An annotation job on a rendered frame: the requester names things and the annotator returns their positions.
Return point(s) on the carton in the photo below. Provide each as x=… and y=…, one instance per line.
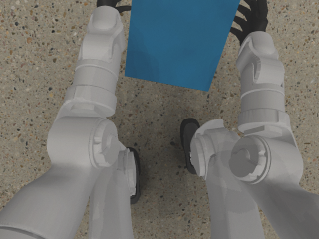
x=178, y=42

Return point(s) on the right robot upper arm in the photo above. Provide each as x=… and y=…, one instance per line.
x=270, y=171

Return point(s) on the robot right forearm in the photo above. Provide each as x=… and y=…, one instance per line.
x=262, y=90

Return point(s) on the left robot hand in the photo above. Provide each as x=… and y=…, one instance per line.
x=113, y=3

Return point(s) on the right robot shin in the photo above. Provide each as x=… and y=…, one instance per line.
x=212, y=124

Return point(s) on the right robot hand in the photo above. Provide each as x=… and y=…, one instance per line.
x=256, y=19

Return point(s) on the left robot upper arm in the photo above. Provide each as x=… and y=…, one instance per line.
x=53, y=205

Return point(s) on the robot left forearm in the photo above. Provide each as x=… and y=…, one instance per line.
x=92, y=93

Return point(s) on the right robot foot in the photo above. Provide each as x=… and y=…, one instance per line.
x=187, y=130

